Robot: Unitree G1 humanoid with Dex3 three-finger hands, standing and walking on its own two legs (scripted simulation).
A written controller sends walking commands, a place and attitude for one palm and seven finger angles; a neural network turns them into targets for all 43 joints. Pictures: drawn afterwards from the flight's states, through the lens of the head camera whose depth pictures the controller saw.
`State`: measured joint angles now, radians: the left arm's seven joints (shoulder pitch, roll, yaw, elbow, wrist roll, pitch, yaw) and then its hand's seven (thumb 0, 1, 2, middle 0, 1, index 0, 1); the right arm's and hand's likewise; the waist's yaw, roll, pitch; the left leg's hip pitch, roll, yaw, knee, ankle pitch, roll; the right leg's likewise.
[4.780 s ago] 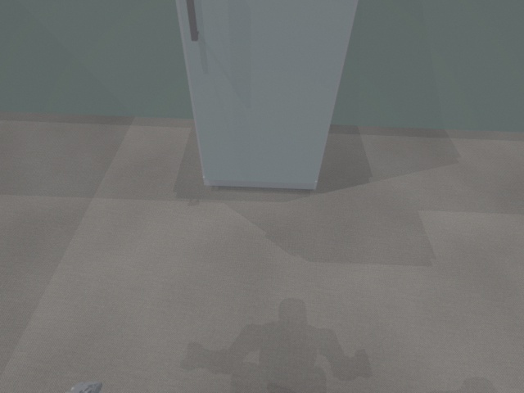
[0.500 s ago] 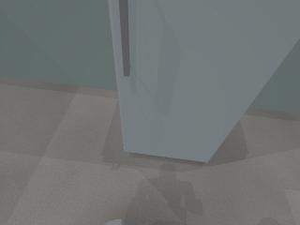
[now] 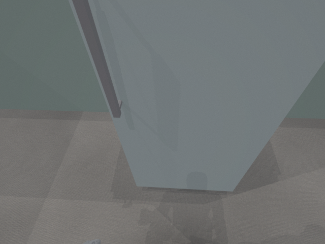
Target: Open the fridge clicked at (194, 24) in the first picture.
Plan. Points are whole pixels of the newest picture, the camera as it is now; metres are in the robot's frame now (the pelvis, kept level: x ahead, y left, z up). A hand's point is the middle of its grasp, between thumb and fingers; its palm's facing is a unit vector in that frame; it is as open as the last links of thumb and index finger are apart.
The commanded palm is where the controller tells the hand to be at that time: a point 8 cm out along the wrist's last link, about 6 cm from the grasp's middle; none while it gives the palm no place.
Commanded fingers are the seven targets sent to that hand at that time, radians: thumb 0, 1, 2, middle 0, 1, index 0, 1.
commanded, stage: come to a stop and stand still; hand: left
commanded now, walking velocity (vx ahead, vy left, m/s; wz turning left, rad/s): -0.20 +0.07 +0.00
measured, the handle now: (102, 56) +0.47 +0.15 +0.22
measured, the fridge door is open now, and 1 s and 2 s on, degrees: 0 0 0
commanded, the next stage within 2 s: look again from close up in 1.52 s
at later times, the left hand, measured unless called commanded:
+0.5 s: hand out of the picture -0.02 +0.24 -0.17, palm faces +0.01 -0.98 -0.20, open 7.3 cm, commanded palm none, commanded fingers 0.00 0.90 0.90 -0.20 -0.30 -0.20 -0.30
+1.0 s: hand out of the picture -0.04 +0.19 -0.18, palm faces +0.01 -0.98 -0.19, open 7.3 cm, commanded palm none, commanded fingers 0.00 0.90 0.90 -0.20 -0.30 -0.20 -0.30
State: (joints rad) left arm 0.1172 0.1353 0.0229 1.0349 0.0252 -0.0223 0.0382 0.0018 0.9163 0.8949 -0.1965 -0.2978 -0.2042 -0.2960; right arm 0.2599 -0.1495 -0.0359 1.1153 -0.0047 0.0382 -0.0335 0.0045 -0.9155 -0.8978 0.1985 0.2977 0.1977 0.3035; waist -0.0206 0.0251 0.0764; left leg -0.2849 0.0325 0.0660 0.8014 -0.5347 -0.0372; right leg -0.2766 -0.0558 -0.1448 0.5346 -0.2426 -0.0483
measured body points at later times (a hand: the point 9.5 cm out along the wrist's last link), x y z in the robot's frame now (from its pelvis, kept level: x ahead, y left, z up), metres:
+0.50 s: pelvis -0.02 +0.05 +0.01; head +0.00 +0.06 +0.46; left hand -0.02 +0.29 -0.16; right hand +0.02 -0.19 -0.14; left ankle +0.00 +0.15 -0.74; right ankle -0.06 -0.09 -0.70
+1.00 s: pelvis -0.06 +0.01 +0.00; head -0.07 +0.02 +0.45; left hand -0.04 +0.24 -0.16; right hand -0.06 -0.21 -0.16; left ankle +0.00 +0.14 -0.74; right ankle -0.06 -0.09 -0.74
